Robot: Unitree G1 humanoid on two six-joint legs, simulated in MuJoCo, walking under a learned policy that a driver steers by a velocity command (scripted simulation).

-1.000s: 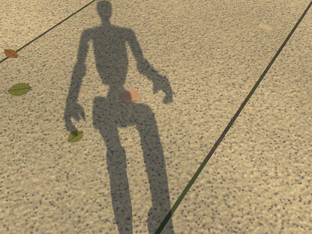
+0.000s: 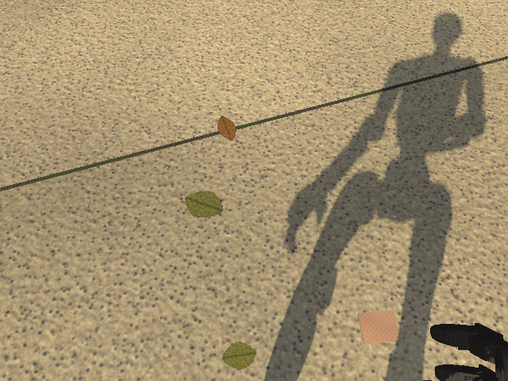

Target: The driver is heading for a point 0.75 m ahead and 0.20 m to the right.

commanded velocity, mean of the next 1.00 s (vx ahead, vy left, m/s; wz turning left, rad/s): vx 0.50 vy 0.00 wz -0.33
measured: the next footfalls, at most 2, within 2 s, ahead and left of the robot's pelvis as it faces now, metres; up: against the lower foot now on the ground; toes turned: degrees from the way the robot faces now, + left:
right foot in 0.54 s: +0.46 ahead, -0.14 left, +0.00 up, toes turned -11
left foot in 1.02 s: +0.78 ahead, -0.03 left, +0.00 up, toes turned -29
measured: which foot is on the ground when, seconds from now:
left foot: down 0.00-0.56, up 0.58-1.00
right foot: down 0.00-0.00, up 0.02-0.52, down 0.54-1.00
